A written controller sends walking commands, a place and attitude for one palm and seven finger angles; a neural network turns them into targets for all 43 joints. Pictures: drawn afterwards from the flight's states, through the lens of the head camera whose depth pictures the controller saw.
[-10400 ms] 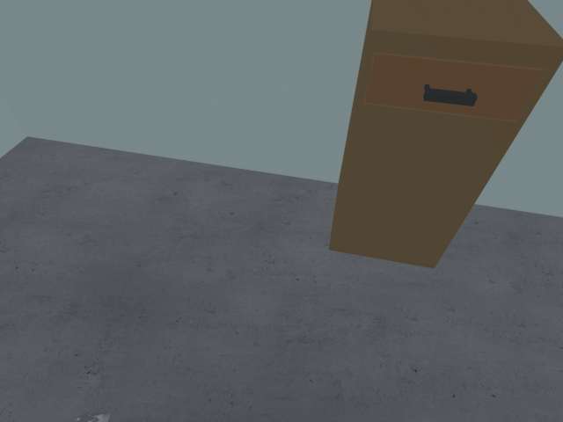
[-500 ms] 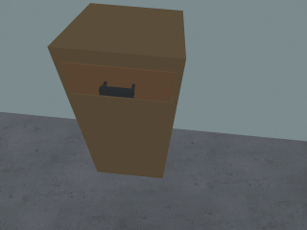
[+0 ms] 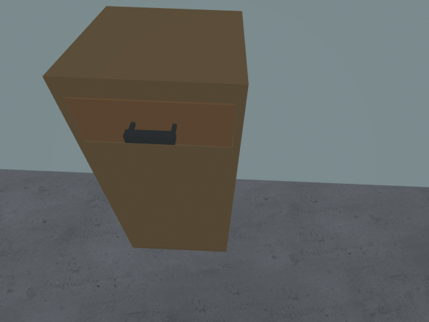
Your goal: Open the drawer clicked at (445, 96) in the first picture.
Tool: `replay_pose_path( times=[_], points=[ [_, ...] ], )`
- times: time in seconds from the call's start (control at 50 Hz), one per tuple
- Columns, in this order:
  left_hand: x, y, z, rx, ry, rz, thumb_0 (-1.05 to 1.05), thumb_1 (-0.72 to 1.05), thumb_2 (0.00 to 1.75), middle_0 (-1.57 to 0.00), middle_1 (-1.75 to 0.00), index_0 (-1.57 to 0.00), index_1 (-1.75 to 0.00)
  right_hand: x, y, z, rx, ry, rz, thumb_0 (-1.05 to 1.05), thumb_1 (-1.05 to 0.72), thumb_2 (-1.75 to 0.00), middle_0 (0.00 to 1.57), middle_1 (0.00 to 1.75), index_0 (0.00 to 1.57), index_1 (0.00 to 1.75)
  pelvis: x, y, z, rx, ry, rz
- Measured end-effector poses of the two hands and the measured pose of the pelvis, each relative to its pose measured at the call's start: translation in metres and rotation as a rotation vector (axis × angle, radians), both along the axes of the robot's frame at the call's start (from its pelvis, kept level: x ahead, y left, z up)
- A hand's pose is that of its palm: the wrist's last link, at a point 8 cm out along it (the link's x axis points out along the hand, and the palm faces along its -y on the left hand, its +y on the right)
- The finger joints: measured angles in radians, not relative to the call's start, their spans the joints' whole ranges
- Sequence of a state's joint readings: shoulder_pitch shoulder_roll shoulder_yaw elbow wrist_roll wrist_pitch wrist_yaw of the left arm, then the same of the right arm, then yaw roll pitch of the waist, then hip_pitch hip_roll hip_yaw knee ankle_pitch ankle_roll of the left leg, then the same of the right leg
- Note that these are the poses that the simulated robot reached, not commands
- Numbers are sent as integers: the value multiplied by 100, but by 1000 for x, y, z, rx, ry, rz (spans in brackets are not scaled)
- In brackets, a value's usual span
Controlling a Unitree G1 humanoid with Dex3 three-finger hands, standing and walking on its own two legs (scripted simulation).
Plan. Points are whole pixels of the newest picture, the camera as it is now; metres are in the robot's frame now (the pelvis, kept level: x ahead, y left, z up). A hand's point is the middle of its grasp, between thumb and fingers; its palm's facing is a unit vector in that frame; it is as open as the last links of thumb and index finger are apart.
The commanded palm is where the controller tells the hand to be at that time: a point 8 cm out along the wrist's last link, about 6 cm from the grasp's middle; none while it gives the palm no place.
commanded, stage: come to a stop and stand still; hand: left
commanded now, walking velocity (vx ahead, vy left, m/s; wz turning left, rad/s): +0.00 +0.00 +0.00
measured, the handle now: (151, 131) +0.54 +0.20 +0.03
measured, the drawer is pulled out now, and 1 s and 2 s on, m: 0.00 0.00 0.00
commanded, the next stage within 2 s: look again from close up in 0.02 s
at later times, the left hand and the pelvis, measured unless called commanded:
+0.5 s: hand out of the picture +0.00 +0.17 -0.17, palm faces +0.02 -0.97 -0.22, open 7.4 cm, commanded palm none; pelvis -0.01 -0.01 -0.01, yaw +0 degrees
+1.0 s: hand (118, 292) +0.18 +0.19 -0.03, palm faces -0.02 -0.38 -0.92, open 7.8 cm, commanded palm +0.12 +0.20 -0.02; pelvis -0.04 -0.02 -0.02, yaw -2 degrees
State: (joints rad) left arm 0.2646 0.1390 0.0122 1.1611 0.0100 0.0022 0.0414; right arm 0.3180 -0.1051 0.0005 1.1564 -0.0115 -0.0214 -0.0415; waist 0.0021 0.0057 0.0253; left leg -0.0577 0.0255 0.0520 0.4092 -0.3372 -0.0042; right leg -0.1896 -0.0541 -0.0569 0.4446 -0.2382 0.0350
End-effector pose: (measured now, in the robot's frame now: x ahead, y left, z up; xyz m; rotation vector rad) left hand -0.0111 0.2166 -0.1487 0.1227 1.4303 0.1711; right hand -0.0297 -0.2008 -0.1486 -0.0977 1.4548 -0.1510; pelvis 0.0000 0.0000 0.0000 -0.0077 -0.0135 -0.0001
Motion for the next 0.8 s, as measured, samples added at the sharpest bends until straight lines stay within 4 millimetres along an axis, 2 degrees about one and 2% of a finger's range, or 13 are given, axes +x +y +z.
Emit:
replay_pose_path(
  times=[0.16,0.36,0.56,0.76,0.8],
  points=[
    [2,-3,-1,12,-8,-9,1,92,90,-20,-30,-20,-29,11,-11,-1,-10,-22,7,0,-91,-90,20,30,20,30,1,-3,-2,-6,11,2],
    [1,4,1,32,-47,-25,0,91,89,-20,-30,-20,-29,26,-20,-10,-14,-122,39,1,-92,-90,20,30,19,30,-6,-2,-8,5,-19,2],
    [3,-3,8,38,-61,-34,0,90,90,-20,-30,-20,-29,10,-22,-12,19,-85,45,1,-92,-90,20,30,19,30,-11,-10,-5,16,-22,-3],
    [-4,-14,7,40,-37,-24,0,91,89,-20,-30,-20,-29,-11,-28,-12,31,-5,35,0,-91,-90,20,30,19,30,-13,-21,-5,14,-13,4],
    [20,-10,22,102,-158,-146,1,92,89,-20,-30,-20,-30,-1,-34,-8,-1,-91,35,1,-91,-90,20,30,20,30,-16,-22,-7,17,-6,-17]
  ],
)
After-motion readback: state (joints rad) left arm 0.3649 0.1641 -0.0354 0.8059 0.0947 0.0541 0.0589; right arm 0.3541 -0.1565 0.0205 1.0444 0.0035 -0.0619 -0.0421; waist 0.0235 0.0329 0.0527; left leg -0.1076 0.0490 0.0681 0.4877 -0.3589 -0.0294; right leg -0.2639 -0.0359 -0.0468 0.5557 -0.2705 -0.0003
